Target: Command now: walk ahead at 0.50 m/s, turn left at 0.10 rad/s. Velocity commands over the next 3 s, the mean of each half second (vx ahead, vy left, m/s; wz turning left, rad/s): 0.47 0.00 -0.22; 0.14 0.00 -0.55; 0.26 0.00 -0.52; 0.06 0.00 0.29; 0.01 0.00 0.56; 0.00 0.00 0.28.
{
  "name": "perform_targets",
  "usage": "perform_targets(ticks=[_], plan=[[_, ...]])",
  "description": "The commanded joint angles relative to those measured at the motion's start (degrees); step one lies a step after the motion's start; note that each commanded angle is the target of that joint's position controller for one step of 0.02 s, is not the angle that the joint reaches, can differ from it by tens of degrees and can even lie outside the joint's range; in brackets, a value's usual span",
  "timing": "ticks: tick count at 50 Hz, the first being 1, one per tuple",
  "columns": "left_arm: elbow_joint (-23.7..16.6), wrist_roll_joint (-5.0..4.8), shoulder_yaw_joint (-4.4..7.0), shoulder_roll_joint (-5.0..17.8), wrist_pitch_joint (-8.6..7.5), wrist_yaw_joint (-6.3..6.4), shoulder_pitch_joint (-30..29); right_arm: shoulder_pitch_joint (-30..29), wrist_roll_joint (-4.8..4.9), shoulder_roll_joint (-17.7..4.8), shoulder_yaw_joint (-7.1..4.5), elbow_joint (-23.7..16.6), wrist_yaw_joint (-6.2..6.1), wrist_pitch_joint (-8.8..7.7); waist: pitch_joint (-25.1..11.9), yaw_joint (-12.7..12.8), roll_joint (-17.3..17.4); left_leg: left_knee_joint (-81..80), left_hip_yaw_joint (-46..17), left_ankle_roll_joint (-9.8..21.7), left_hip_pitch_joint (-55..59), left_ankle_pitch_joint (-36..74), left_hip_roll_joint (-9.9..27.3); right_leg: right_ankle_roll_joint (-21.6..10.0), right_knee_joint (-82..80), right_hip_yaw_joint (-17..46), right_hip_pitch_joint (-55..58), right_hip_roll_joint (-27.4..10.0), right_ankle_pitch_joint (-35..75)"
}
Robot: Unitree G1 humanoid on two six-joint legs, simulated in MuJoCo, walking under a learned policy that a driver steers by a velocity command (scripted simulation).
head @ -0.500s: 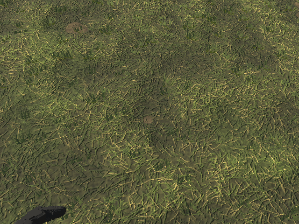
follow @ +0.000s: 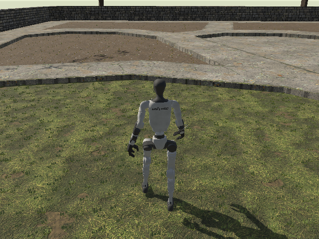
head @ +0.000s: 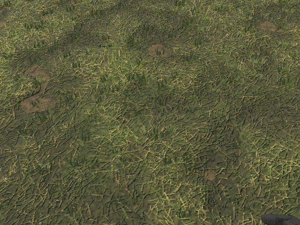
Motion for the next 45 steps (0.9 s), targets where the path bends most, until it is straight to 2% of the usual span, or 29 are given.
perform_targets(ticks=[1, 3, 4, 5, 6, 7, 8, 9, 10, 11, 13, 16, 19, 23, 25, 27, 29, 30, 31, 32, 33, 34, 35, 36, 37, 38, 40, 42, 45], plan=[[-2.0, -0.49, 2.09, 10.4, 0.11, 0.26, 0.3, -6.4, 0.43, -3.5, -0.72, -5.9, 0.76, -1.16, 2.1, -1.2, -7.2, -4.3, 1.8, 1.0, 2.3, 0.3, -1.8, -8.9, -2.9, 8.4, -0.3, -15.7, 17.3], [-1.6, -0.60, 2.37, 11.4, 0.78, 0.50, 0.0, -5.2, 0.34, -4.9, -1.25, -6.0, 1.10, -1.35, 1.4, -3.1, -7.9, -6.7, 2.4, 2.7, 5.9, -2.9, -2.8, -7.8, 0.3, 8.2, 2.1, -16.9, 23.0], [-1.7, -0.73, 2.44, 11.9, 1.06, 0.66, -1.1, -1.2, 0.04, -6.1, -1.97, -4.9, 1.01, -1.41, -0.9, -6.0, -7.8, -8.9, 3.7, 3.9, 12.4, -2.7, -4.3, -6.8, 5.2, 6.6, 1.9, -15.9, 31.2], [-1.7, -0.66, 1.98, 10.8, 1.19, 0.73, -0.7, 6.4, -0.37, -8.5, -3.34, -2.5, 0.59, -1.36, -5.6, -9.5, -6.5, -10.0, 4.1, 5.5, 24.6, -2.0, -5.1, -5.5, 14.5, 4.9, -1.3, -13.2, 36.6], [-3.3, 0.55, 0.73, 8.1, 0.92, 0.74, -1.6, 16.9, -1.19, -12.4, -4.71, -0.7, -0.16, -1.18, -13.7, -14.1, -2.0, -7.9, -5.3, 9.0, 41.7, -0.7, 4.0, -3.2, 30.5, 3.0, -12.4, -10.2, 25.3], [-4.7, 0.92, -1.36, 1.2, -0.16, 0.61, 4.3, 19.9, -1.81, -17.2, -5.47, -0.1, -0.42, -0.67, -20.4, -11.2, 13.1, -13.0, -30.6, 16.9, 58.5, -9.1, 18.5, 0.4, 51.0, 1.3, -34.2, -0.6, -12.2], [-3.7, -0.49, -0.10, 6.6, -1.02, 0.38, 2.6, 21.0, -1.31, -12.2, -4.31, 0.0, -0.34, -0.63, -21.0, -13.3, 9.8, -17.2, -37.5, 17.5, 56.8, -16.4, 19.1, 0.1, 59.2, 9.1, -40.3, -1.9, -18.9], [-5.2, -1.71, 0.91, 9.5, -1.31, 0.23, -1.8, 17.7, -1.02, -9.8, -3.40, 0.2, -0.36, -0.87, -12.4, -12.7, 7.0, -18.2, -28.5, 15.1, 50.2, -14.6, 17.1, -0.3, 60.7, 9.1, -43.8, -4.4, -14.3], [-5.7, -1.49, 0.92, 9.0, -1.21, 0.36, -4.5, 14.1, -1.04, -8.1, -2.83, 0.2, -0.28, -1.10, -8.2, -11.1, 4.2, -19.7, -21.1, 13.3, 43.0, -10.8, 14.2, -0.3, 58.5, 7.9, -42.2, -6.9, -9.3], [-5.7, -0.72, 1.15, 8.4, -0.81, 0.52, -5.7, 11.0, -1.30, -6.5, -2.42, 0.3, -0.04, -1.38, -5.0, -9.4, 3.1, -21.9, -16.4, 12.4, 37.0, -7.9, 12.2, 0.1, 55.7, 7.7, -40.4, -8.3, -5.9], [-5.0, -0.65, 1.27, 6.4, 0.95, 0.63, -3.6, 8.0, -1.65, -4.9, -2.22, 0.9, 0.24, -2.43, -3.0, -6.3, 3.9, -26.0, -9.8, 11.4, 29.8, -3.6, 10.1, 0.6, 53.2, 8.3, -34.8, -9.8, -1.8], [-5.8, -0.53, 1.21, 4.3, 2.50, 0.74, -4.9, 7.7, -1.89, -6.0, -2.85, 2.8, -0.10, -3.48, -0.6, -5.1, 1.7, -28.9, -3.2, 11.7, 27.1, 2.7, 10.0, 1.7, 50.1, 9.2, -36.3, -9.8, 3.1], [-7.2, -0.22, 1.23, 3.8, 2.48, 0.29, -8.6, 8.8, -2.06, -6.9, -3.22, 4.4, -0.84, -3.40, 0.7, -5.8, 0.7, -29.6, 2.7, 10.7, 28.9, 5.4, 9.1, 2.1, 41.9, 9.6, -39.0, -9.2, 11.9], [-10.7, 1.02, 0.30, 1.7, 1.92, -1.28, -16.8, 9.0, -1.60, -8.9, -3.54, 5.4, -2.25, -2.21, 2.9, -8.2, 0.1, -26.5, 11.4, 8.4, 27.9, 20.2, 7.3, 1.7, 27.5, 2.6, -33.2, -7.0, 20.6], [-12.5, 0.91, 0.40, 2.0, 2.07, -2.17, -18.7, 10.7, -0.99, -9.9, -3.84, 6.3, -2.73, -1.16, 1.9, -8.9, 0.6, -23.3, 12.2, 8.0, 31.9, 23.9, 8.5, 1.1, 24.4, 1.1, -32.7, -6.1, 19.1], [-13.9, 0.88, 1.03, 3.5, 2.38, -2.92, -18.5, 10.5, -0.14, -11.1, -4.28, 6.4, -3.14, 0.03, 0.7, -8.1, 1.9, -18.8, 12.3, 7.2, 36.1, 28.9, 9.9, -0.4, 22.5, 0.0, -32.1, -4.8, 13.7], [-13.8, 1.01, 2.25, 6.0, 2.51, -3.34, -13.8, 8.8, 0.63, -12.3, -4.80, 5.7, -3.82, 1.20, -2.5, -5.2, 3.3, -9.8, 12.5, 5.8, 37.7, 38.7, 10.0, -2.5, 21.2, -2.2, -26.3, -1.7, 7.7], [-12.6, 0.93, 3.47, 8.1, 2.36, -3.10, -8.0, 7.9, 0.85, -12.0, -4.71, 5.3, -4.00, 1.70, -5.5, -2.1, 2.1, -0.9, 13.4, 4.2, 36.6, 37.9, 8.2, -4.1, 17.1, -2.7, -19.1, 0.3, 10.2], [-11.6, 1.19, 4.93, 11.7, 2.28, -1.96, -2.6, 9.4, 0.42, -10.8, -4.22, 5.1, -3.86, 1.54, -8.9, 0.4, -2.3, 12.3, 14.3, 0.8, 30.2, 26.6, 4.4, -6.4, 12.1, 1.3, -7.8, -0.7, 24.8], [-12.2, 1.33, 5.86, 17.7, 2.82, -0.44, -2.5, 14.2, -3.32, -4.2, -2.25, 3.3, -3.22, 0.94, -14.4, -4.6, -16.6, 31.9, 13.6, -3.2, 10.8, -24.7, -3.1, -13.3, 19.3, 19.8, 9.6, -14.7, 56.5], [-14.9, 2.21, 5.28, 17.7, 2.50, -0.71, -3.4, 17.2, -2.39, -5.2, -1.48, 2.6, -2.22, 0.05, -26.3, -4.7, -16.3, 47.2, 0.6, -4.9, -0.3, -41.3, -10.3, -25.4, 14.3, 42.6, 19.3, -25.0, 52.5], [-16.3, 1.73, 4.61, 14.1, 2.66, -1.00, -5.4, 12.5, -0.53, -9.4, -2.50, 2.6, -1.62, -0.18, -25.3, -1.9, -7.6, 47.8, -5.2, -3.7, -2.3, -36.1, -6.5, -22.9, 11.8, 36.2, 16.3, -21.8, 45.3], [-16.6, 0.71, 3.95, 11.5, 2.70, -0.85, -8.8, 8.5, 0.02, -9.3, -2.39, 1.2, -1.83, 0.06, -18.1, -2.8, -5.2, 43.9, -4.2, -3.0, -4.5, -30.9, -4.8, -19.8, 10.7, 29.9, 9.6, -18.8, 37.5], [-16.7, 0.08, 3.50, 9.7, 2.98, -0.51, -11.1, 7.1, -0.91, -8.8, -2.43, 1.7, -2.66, 0.61, -12.6, -4.4, -1.1, 39.4, -3.8, -3.2, -4.1, -27.5, -2.9, -17.2, 8.9, 26.6, 1.9, -16.2, 31.5], [-17.0, 0.10, 3.22, 8.9, 3.34, -0.05, -12.7, 6.9, -1.51, -9.6, -2.82, 1.4, -3.26, 1.44, -10.1, -6.0, -2.1, 35.4, -4.1, -3.3, -1.1, -25.3, -2.0, -16.2, 7.2, 25.1, -4.8, -14.7, 27.5], [-17.5, 0.88, 3.19, 8.9, 3.70, 0.13, -13.5, 7.4, -1.49, -9.5, -2.98, 1.3, -3.31, 2.24, -8.9, -7.3, -3.9, 32.8, -3.8, -3.2, 2.5, -24.3, -2.2, -15.3, 5.8, 24.4, -9.8, -13.4, 25.1], [-17.9, 1.51, 3.66, 10.0, 3.95, 0.53, -14.1, 8.5, -1.66, -7.5, -2.51, 1.4, -3.55, 2.86, -8.5, -8.1, -6.0, 26.5, -2.6, -3.8, 5.4, -23.3, -3.3, -14.8, 5.2, 22.4, -14.0, -11.7, 27.0], [-17.9, 1.26, 4.19, 11.3, 4.34, 1.30, -13.4, 7.6, -1.85, -6.7, -2.20, 1.3, -3.85, 3.05, -9.9, -7.7, -6.3, 21.3, -2.7, -4.7, 6.2, -21.1, -4.1, -14.3, 5.6, 22.2, -14.5, -10.9, 25.8], [-18.7, 0.66, 4.34, 11.5, 5.54, 2.34, -14.2, 5.4, -1.54, -6.6, -2.09, 0.9, -3.70, 3.50, -10.1, -6.9, -7.8, 15.8, -3.5, -5.3, 7.7, -16.1, -4.9, -12.2, 5.0, 23.4, -16.1, -9.1, 11.6]])
Next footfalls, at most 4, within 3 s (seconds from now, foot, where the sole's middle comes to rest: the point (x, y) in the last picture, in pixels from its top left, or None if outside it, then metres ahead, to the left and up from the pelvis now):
0.12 left None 0.23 0.14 -0.78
0.62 right None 0.46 -0.11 -0.78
1.08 left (151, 208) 0.54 0.10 -0.78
1.52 right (231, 222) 0.51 -0.25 -0.78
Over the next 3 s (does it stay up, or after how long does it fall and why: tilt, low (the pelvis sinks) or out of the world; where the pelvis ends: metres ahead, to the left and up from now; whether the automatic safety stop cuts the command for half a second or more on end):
stays up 0.57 -0.08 -0.01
